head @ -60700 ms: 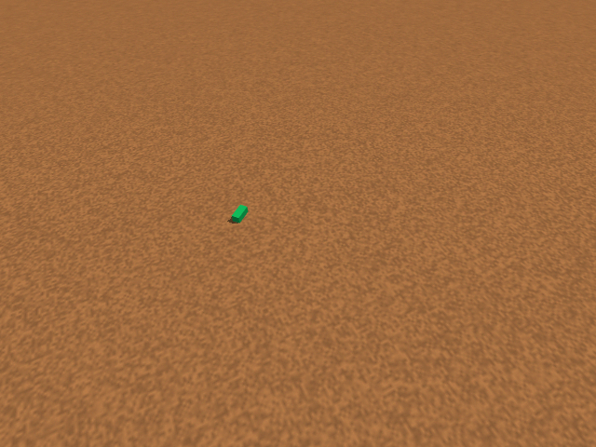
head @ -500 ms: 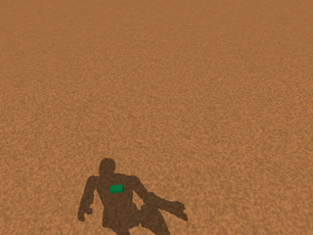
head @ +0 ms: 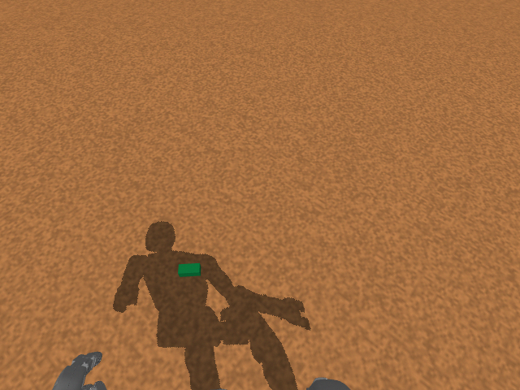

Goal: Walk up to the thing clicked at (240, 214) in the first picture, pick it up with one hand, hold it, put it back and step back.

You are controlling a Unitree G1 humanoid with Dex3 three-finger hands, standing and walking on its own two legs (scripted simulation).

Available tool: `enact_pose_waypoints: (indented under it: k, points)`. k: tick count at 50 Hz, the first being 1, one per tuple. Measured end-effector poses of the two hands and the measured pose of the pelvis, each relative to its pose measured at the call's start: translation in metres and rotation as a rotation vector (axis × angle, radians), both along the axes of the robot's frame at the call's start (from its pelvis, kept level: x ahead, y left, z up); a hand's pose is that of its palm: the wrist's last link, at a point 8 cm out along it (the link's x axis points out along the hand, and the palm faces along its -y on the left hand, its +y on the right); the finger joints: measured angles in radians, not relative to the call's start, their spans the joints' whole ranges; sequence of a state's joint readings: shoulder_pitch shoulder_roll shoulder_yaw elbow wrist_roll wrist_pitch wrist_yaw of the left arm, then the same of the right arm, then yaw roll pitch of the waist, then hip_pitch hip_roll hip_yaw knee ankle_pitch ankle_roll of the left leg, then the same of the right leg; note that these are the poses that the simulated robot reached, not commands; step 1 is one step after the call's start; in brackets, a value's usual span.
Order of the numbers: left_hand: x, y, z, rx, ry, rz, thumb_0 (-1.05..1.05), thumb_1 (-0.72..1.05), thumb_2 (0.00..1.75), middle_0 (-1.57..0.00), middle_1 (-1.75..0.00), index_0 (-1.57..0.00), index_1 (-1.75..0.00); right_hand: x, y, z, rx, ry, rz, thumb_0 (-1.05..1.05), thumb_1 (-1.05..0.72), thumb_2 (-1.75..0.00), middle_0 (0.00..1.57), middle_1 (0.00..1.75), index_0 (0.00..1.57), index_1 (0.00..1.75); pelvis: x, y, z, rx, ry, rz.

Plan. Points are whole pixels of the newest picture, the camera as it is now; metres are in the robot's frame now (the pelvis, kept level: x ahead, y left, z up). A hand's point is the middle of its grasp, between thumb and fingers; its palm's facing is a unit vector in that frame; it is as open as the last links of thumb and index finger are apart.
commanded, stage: step back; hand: left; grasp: from above
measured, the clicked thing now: (189, 270) +0.60 +0.28 -0.74
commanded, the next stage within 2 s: none
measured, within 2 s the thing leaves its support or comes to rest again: neither
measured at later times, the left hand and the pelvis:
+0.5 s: hand out of the picture +0.01 +0.24 -0.14, palm faces -0.11 -0.91 -0.41, open 7.3 cm; pelvis -0.11 -0.01 +0.00, yaw -6 degrees
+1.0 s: hand out of the picture -0.13 +0.27 -0.14, palm faces -0.04 -0.92 -0.39, open 7.4 cm; pelvis -0.25 +0.00 +0.01, yaw -3 degrees
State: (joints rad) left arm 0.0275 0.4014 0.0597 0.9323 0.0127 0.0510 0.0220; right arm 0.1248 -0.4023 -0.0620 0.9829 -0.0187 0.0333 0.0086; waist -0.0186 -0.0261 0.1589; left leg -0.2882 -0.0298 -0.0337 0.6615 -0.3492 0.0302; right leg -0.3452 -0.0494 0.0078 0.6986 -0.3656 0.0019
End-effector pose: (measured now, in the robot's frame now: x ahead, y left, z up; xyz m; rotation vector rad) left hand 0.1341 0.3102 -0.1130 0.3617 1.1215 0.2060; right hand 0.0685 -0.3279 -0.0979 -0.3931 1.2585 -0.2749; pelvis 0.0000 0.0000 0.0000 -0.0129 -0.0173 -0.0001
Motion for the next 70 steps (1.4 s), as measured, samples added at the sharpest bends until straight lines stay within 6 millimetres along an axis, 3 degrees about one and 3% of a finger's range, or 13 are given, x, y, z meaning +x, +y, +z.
enact_pose_waypoints:
  k: [5, 12, 17, 22, 28, 34, 39, 48, 53, 57, 60, 64, 70]
  points:
    - [-0.005, 0.005, -0.002, -0.003, -0.002, -0.015, 0.0, 0.91, 0.9, -0.21, -0.3, -0.2, -0.3, -0.031, 0.019, 0.006, 0.0, 0.039, -0.008, 0.01, -0.91, -0.9, 0.2, 0.3, 0.21, 0.3, -0.018, 0.007, 0.006, -0.008, -0.003, -0.012]
    - [-0.043, 0.001, -0.002, -0.009, 0.064, -0.066, 0.0, 0.91, 0.9, -0.21, -0.3, -0.2, -0.3, -0.05, 0.03, 0.005, 0.018, -0.041, -0.035, 0.01, -0.9, -0.9, 0.21, 0.3, 0.21, 0.3, -0.042, 0.011, 0.008, -0.007, -0.009, -0.061]
    - [-0.071, -0.006, 0.0, 0.008, 0.079, -0.083, 0.0, 0.91, 0.9, -0.21, -0.3, -0.2, -0.3, -0.069, 0.025, -0.005, 0.042, -0.086, -0.033, 0.01, -0.9, -0.9, 0.21, 0.3, 0.21, 0.3, -0.066, 0.004, 0.002, 0.002, -0.015, -0.094]
    - [-0.103, -0.018, 0.004, 0.034, 0.057, -0.086, 0.0, 0.91, 0.9, -0.21, -0.3, -0.2, -0.3, -0.091, 0.006, -0.022, 0.067, -0.108, -0.046, 0.01, -0.9, -0.9, 0.21, 0.3, 0.21, 0.3, -0.093, -0.01, -0.008, -0.014, -0.032, -0.103]
    - [-0.142, -0.027, 0.025, 0.034, 0.037, -0.059, 0.0, 0.9, 0.9, -0.21, -0.3, -0.21, -0.3, -0.123, -0.004, -0.015, 0.069, -0.086, -0.059, 0.01, -0.91, -0.9, 0.2, 0.3, 0.21, 0.3, -0.118, -0.014, 0.006, 0.032, -0.027, -0.092]
    - [-0.156, -0.021, 0.032, 0.04, -0.046, -0.054, 0.0, 0.9, 0.9, -0.21, -0.3, -0.21, -0.3, -0.161, -0.004, -0.012, 0.04, -0.019, -0.01, 0.01, -0.91, -0.9, 0.2, 0.3, 0.21, 0.3, -0.15, -0.009, 0.007, 0.03, -0.013, -0.044]
    - [-0.177, -0.005, 0.017, 0.015, -0.083, -0.051, 0.0, 0.9, 0.9, -0.21, -0.3, -0.21, -0.3, -0.187, 0.007, -0.011, 0.013, -0.01, 0.026, 0.01, -0.91, -0.9, 0.2, 0.3, 0.21, 0.3, -0.183, 0.004, -0.003, 0.026, -0.017, -0.007]
    - [-0.249, 0.007, 0.011, -0.003, -0.007, -0.007, 0.0, 0.91, 0.9, -0.21, -0.3, -0.2, -0.3, -0.226, 0.025, 0.011, 0.017, -0.071, 0.041, 0.01, -0.9, -0.9, 0.21, 0.3, 0.21, 0.3, -0.233, 0.006, 0.008, -0.008, -0.022, -0.039]
    - [-0.296, 0.003, 0.008, 0.016, 0.05, -0.023, 0.0, 0.91, 0.9, -0.21, -0.3, -0.2, -0.3, -0.24, 0.017, 0.011, 0.017, -0.15, 0.046, 0.01, -0.9, -0.9, 0.21, 0.3, 0.21, 0.3, -0.267, -0.002, 0.005, -0.006, -0.021, -0.076]
    - [-0.331, -0.008, 0.004, 0.04, 0.07, -0.041, 0.0, 0.91, 0.9, -0.21, -0.3, -0.2, -0.3, -0.261, 0.0, -0.002, 0.032, -0.193, 0.044, 0.01, -0.9, -0.9, 0.21, 0.3, 0.21, 0.3, -0.299, -0.015, -0.006, 0.008, -0.024, -0.104]
    - [-0.362, -0.023, 0.008, 0.044, 0.075, -0.041, 0.0, 0.91, 0.9, -0.21, -0.3, -0.2, -0.3, -0.284, -0.013, -0.014, 0.046, -0.19, 0.014, 0.01, -0.9, -0.9, 0.21, 0.3, 0.21, 0.3, -0.323, -0.023, -0.009, -0.024, -0.041, -0.087]
    - [-0.399, -0.032, 0.023, 0.046, 0.078, -0.029, 0.0, 0.91, 0.9, -0.21, -0.3, -0.21, -0.3, -0.323, -0.017, -0.013, 0.064, -0.149, -0.019, 0.01, -0.91, -0.9, 0.2, 0.3, 0.21, 0.3, -0.346, -0.027, 0.002, 0.032, -0.038, -0.091]
    - [-0.42, -0.03, 0.035, 0.073, 0.013, -0.025, 0.0, 0.9, 0.9, -0.21, -0.3, -0.21, -0.3, -0.387, -0.018, -0.018, 0.059, -0.048, 0.0, 0.01, -0.91, -0.9, 0.2, 0.3, 0.21, 0.3, -0.384, -0.026, 0.006, 0.04, -0.023, -0.047]
